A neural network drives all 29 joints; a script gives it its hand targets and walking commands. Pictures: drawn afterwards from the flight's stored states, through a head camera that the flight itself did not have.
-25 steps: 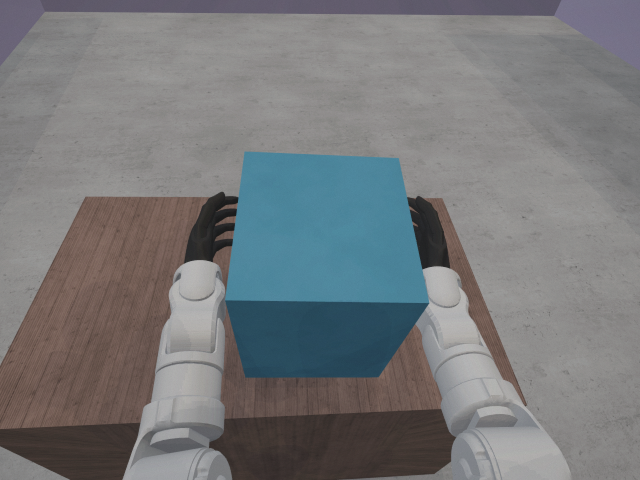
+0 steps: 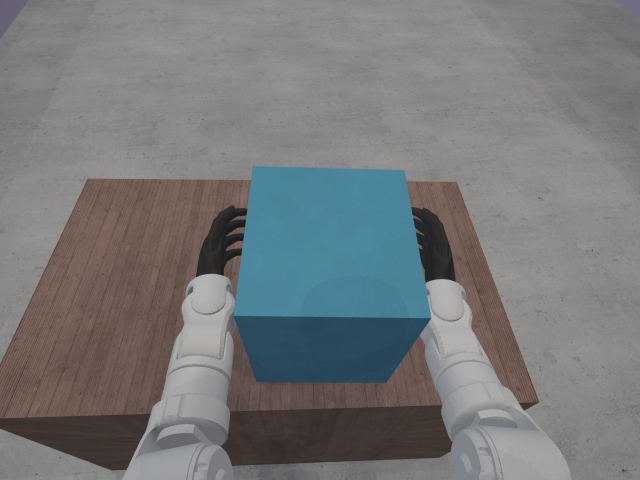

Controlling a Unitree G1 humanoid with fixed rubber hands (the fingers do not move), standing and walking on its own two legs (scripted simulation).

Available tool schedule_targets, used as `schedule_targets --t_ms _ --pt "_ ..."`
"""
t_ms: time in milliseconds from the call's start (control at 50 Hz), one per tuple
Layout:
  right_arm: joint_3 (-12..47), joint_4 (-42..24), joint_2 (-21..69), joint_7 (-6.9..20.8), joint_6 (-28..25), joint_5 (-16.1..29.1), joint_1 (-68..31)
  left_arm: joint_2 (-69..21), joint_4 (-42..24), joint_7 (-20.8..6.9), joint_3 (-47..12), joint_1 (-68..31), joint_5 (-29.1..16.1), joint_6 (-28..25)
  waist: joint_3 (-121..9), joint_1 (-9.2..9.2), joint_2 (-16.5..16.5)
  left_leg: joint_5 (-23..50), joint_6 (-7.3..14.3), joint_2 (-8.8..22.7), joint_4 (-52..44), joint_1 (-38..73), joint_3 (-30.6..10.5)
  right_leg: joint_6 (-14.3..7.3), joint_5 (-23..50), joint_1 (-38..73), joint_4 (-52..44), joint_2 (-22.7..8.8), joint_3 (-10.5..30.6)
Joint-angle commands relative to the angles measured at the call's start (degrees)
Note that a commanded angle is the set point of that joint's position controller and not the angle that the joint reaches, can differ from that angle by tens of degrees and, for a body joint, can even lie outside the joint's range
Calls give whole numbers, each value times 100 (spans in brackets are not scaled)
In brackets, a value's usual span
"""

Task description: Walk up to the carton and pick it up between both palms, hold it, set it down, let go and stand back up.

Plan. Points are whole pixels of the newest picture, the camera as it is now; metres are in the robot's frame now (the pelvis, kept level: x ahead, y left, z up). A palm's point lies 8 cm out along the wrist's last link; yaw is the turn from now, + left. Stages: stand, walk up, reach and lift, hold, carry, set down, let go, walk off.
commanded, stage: set down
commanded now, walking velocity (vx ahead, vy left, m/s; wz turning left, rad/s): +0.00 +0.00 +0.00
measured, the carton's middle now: (325, 283) +0.37 +0.00 +0.00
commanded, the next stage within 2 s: none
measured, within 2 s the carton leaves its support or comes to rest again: rests again in 1.14 s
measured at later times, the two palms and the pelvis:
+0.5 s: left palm (224, 277) +0.37 +0.14 +0.01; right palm (432, 279) +0.37 -0.15 +0.02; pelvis +0.00 +0.00 +0.00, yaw +0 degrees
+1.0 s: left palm (229, 288) +0.37 +0.13 -0.02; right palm (429, 292) +0.37 -0.16 -0.01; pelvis +0.00 +0.01 -0.01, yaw +0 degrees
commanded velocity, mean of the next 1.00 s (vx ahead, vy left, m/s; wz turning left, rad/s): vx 0.00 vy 0.00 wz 0.00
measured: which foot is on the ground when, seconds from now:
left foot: down 0.00-1.00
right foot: down 0.00-1.00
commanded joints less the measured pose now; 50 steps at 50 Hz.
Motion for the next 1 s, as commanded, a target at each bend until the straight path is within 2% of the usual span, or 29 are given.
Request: schedule_targets --t_ms 0,20,80,120,180,280,300,320,340,360,400,440,500,520,560,580,600,620,660,700,720,740,760,820,840,860,900,920,980 --pt "1448 -236 3191 783 -722 -724 -2989 -2961 -10 -463 -2099 -3384 -23 -846 -3619 209 234 2532 -248 -137 558 1894 190 221 3256 -204 133 104 -758" --pt "1429 -298 3153 789 -746 -708 -2950 -2978 42 -473 -2164 -3441 -98 -920 -3568 83 211 2657 -262 -104 572 1921 152 200 3283 -189 175 136 -799" --pt "1138 -192 3024 801 -794 -704 -3071 -3067 295 -433 -2113 -3397 -105 -981 -3335 -4 251 2401 -241 -60 485 1816 131 143 2753 -527 109 158 -816" --pt "935 -40 2800 865 -750 -781 -3223 -2992 582 -396 -1885 -3447 46 -945 -3023 115 342 2189 -240 -10 408 1907 135 88 2105 -692 -36 170 -817" --pt "899 -85 2986 861 -823 -899 -3211 -3160 464 -402 -2000 -3579 -57 -1073 -3399 -33 369 2353 -259 -25 518 1950 164 113 2356 -804 23 165 -829" --pt "1157 44 3235 810 -896 -1005 -2996 -3156 776 -361 -1821 -3191 54 -1282 -3584 107 203 2604 -253 -49 598 1666 136 192 3286 -425 240 123 -713" --pt "999 135 3183 815 -887 -1103 -3130 -3054 709 -336 -1788 -3606 -20 -1358 -3678 108 150 2659 -258 -65 600 1613 153 175 3179 -506 279 117 -726" --pt "1047 -103 3336 813 -1000 -1117 -3289 -3173 795 -331 -1966 -3666 -130 -1468 -3915 41 145 2640 -268 -66 668 1550 148 178 3486 -411 337 117 -764" --pt "910 -100 3214 789 -1052 -1189 -3301 -3188 884 -305 -2005 -3714 -164 -1525 -3932 -142 295 2458 -268 -42 654 1428 113 155 3216 -581 321 145 -834" --pt "1014 -5 3414 809 -1052 -1243 -3245 -3232 767 -283 -1896 -3698 -24 -1630 -4100 139 185 2561 -244 -80 673 1306 203 173 3368 -400 355 118 -719" --pt "871 413 3402 832 -887 -1305 -2949 -2933 1270 -287 -1462 -3607 140 -1641 -3563 162 57 2020 -117 -80 526 1181 225 199 3102 -538 306 55 -630" --pt "710 299 3300 843 -1008 -1374 -3131 -3164 1240 -267 -1741 -3788 -34 -1738 -3863 12 178 2353 -237 9 613 1436 147 145 2926 -831 306 116 -778" --pt "535 468 3197 900 -1071 -1398 -3172 -3195 1137 -171 -1823 -4056 -46 -1868 -4129 -16 457 2593 -284 41 686 1576 109 86 2823 -1005 373 150 -765" --pt "672 223 3267 886 -1124 -1366 -3193 -3226 1201 -162 -1697 -3673 100 -1836 -4074 225 355 2655 -284 32 707 1513 166 78 2857 -869 331 137 -749" --pt "694 144 3332 857 -1182 -1480 -3246 -3181 1416 -178 -1634 -3724 53 -1946 -4278 43 99 2640 -226 -26 769 1170 148 159 3408 -790 421 89 -703" --pt "661 187 3331 879 -1206 -1428 -3266 -3163 1422 -159 -1664 -3689 62 -1988 -4384 171 232 2813 -270 29 807 1362 166 142 3278 -875 505 146 -719" --pt "696 544 3386 883 -1146 -1573 -3061 -3170 1470 -196 -1635 -3734 94 -2034 -4158 29 98 2703 -236 19 775 1294 129 161 3301 -898 429 120 -696" --pt "687 623 3301 874 -1156 -1460 -3030 -3110 1440 -171 -1724 -3784 38 -2089 -4184 17 309 2915 -254 39 873 1342 89 161 3452 -938 532 102 -657" --pt "489 658 3196 884 -1180 -1596 -3087 -3072 1624 -183 -1571 -3776 111 -2100 -4089 74 277 2539 -250 52 749 1212 112 122 3003 -1046 448 106 -725" --pt "409 608 3282 869 -1236 -1632 -3195 -3175 1690 -198 -1594 -3880 109 -2134 -4060 -61 285 2762 -274 48 833 1359 115 136 2970 -1217 387 133 -738" --pt "479 725 3362 850 -1200 -1609 -2982 -3194 1668 -197 -1558 -3605 125 -2149 -4120 97 174 2684 -246 21 803 1211 160 129 3117 -997 407 117 -691" --pt "479 688 3273 877 -1238 -1576 -3217 -3216 1578 -150 -1612 -3942 122 -2196 -4254 10 379 2795 -300 25 792 1369 116 108 3048 -1130 423 147 -742" --pt "443 833 3319 880 -1309 -1604 -3083 -3345 1564 -157 -1799 -3941 41 -2267 -4365 -104 322 2943 -328 45 876 1343 74 127 3141 -1282 466 157 -769" --pt "392 543 3225 887 -1381 -1712 -3419 -3148 1988 -161 -1485 -3832 121 -2328 -4245 55 60 2710 -259 39 851 1041 92 139 3067 -1242 467 122 -755" --pt "389 712 3374 892 -1408 -1751 -3214 -3284 1701 -131 -1670 -4040 80 -2426 -4505 -16 347 2864 -308 34 900 1133 71 65 3201 -1095 536 100 -707" --pt "338 954 3411 915 -1373 -1811 -3158 -3187 1988 -133 -1414 -3898 270 -2424 -4275 111 308 2759 -307 48 845 982 125 83 3162 -1115 563 105 -695" --pt "397 895 3404 916 -1383 -1797 -3115 -3274 1956 -123 -1512 -3829 179 -2458 -4421 6 275 2897 -313 80 911 1189 61 89 3116 -1371 547 137 -731" --pt "392 839 3396 946 -1361 -1816 -3213 -3211 2062 -134 -1444 -3852 231 -2510 -4361 165 223 2688 -274 68 828 1053 109 99 3044 -1258 577 125 -696" --pt "425 944 3423 933 -1392 -1861 -3022 -3222 2105 -177 -1455 -3812 235 -2559 -4257 45 132 2387 -231 4 798 809 92 114 3107 -1214 549 91 -660"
